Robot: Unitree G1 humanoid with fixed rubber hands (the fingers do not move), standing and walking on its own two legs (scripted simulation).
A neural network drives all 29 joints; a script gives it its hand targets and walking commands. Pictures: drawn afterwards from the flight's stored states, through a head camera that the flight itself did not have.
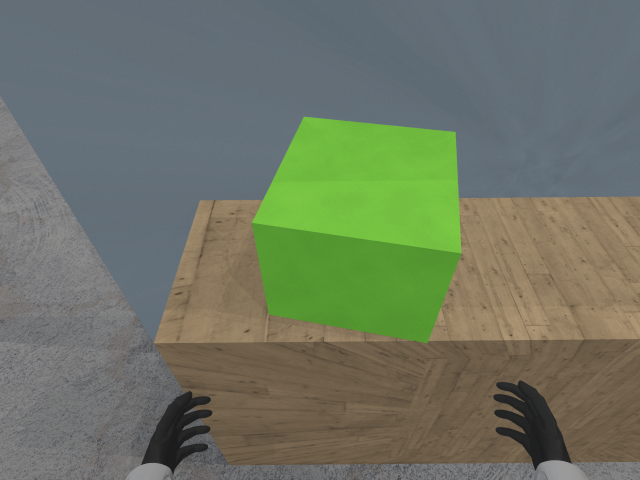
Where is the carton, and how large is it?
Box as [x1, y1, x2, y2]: [252, 117, 460, 342]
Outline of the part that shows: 304,117 252,222 269,314 427,342 460,255 455,132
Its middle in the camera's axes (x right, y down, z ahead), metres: +0.07 -0.04 +0.66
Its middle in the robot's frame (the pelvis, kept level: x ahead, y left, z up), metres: +0.51 -0.01 +0.02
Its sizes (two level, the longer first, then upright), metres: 0.285 0.265 0.213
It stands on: a pedestal, 0.69 m high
